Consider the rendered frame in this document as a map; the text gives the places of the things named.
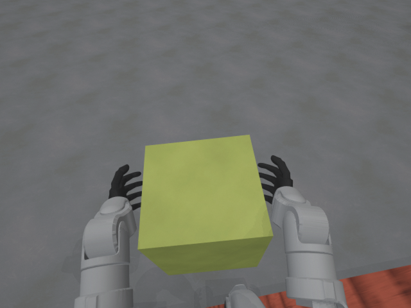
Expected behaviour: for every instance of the robot right thigh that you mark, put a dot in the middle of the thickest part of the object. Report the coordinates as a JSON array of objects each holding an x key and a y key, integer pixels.
[{"x": 243, "y": 298}]

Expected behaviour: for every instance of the robot left forearm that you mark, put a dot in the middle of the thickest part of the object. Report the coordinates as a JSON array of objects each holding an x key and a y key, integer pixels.
[{"x": 106, "y": 257}]

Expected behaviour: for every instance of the right robot hand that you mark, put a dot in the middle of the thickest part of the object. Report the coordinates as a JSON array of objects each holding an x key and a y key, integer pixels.
[{"x": 282, "y": 176}]

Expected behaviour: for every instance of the carton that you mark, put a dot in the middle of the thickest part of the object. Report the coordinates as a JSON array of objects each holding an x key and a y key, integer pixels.
[{"x": 202, "y": 206}]

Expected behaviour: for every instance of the left robot hand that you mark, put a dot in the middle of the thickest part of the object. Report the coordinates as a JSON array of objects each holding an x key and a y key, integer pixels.
[{"x": 118, "y": 188}]

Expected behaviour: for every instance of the robot right forearm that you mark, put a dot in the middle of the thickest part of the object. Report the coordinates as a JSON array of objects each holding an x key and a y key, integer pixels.
[{"x": 312, "y": 278}]

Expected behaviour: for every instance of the robot right shin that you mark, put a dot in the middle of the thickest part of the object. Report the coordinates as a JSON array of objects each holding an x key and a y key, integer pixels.
[{"x": 237, "y": 287}]

